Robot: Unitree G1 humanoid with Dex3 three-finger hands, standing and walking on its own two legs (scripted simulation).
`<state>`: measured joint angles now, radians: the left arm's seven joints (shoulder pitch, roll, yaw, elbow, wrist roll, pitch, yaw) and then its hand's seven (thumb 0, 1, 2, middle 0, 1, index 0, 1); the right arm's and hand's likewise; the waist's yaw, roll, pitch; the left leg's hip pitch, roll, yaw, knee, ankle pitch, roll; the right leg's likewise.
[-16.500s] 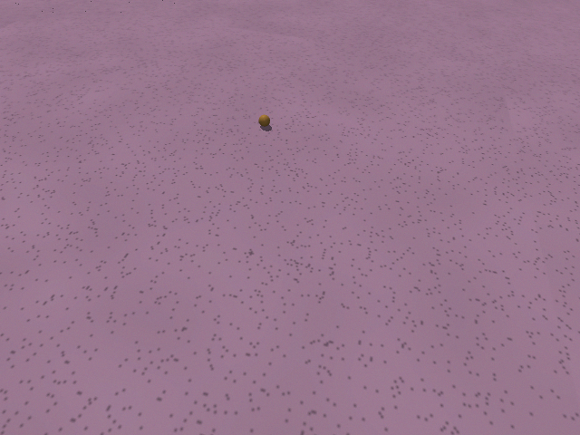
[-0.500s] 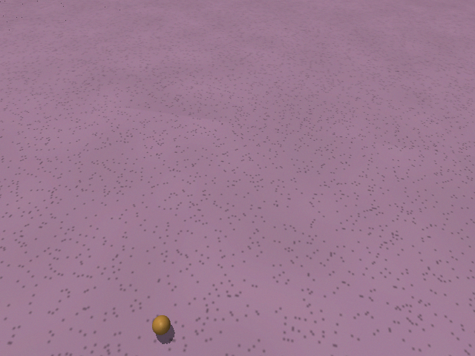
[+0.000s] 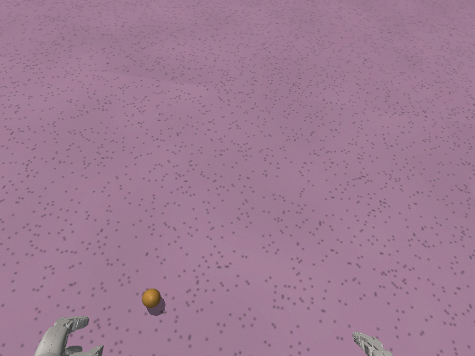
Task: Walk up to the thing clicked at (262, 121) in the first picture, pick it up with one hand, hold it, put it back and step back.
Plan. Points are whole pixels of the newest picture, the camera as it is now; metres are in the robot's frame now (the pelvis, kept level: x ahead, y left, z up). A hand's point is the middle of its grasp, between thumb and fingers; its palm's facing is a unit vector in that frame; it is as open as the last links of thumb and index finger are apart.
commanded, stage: rise first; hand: left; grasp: from above
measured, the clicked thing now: (151, 298) +0.40 +0.27 -0.73
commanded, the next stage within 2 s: none
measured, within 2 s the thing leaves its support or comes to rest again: neither
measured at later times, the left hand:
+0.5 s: hand out of the picture +0.14 +0.27 -0.22, palm faces -0.14 -0.88 -0.46, open 14.1 cm
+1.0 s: hand out of the picture +0.17 +0.30 -0.34, palm faces -0.39 -0.64 -0.66, open 14.0 cm
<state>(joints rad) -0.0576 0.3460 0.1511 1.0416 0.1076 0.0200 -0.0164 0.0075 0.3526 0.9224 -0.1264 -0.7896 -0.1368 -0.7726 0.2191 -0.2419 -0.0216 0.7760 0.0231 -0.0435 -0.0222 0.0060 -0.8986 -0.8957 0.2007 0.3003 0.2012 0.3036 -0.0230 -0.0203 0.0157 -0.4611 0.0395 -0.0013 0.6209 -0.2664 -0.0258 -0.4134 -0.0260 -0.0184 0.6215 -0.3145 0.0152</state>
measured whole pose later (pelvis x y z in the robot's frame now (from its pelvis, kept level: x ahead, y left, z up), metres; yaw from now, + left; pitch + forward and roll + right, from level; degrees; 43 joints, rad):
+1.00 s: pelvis -0.04 +0.01 -0.20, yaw -1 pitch +29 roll -3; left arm 0.01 0.46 0.16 0.61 0.54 -0.05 0.03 0.00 -0.48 0.97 -0.05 -1.09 -0.05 -1.08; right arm 0.09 -0.28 -0.04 0.60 -0.01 -0.21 0.02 0.01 -0.85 -0.88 0.20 0.30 0.20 0.30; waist -0.01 -0.01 -0.17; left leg -1.56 0.04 -0.06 1.66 -0.62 -0.03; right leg -1.48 -0.02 -0.02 1.65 -0.68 0.02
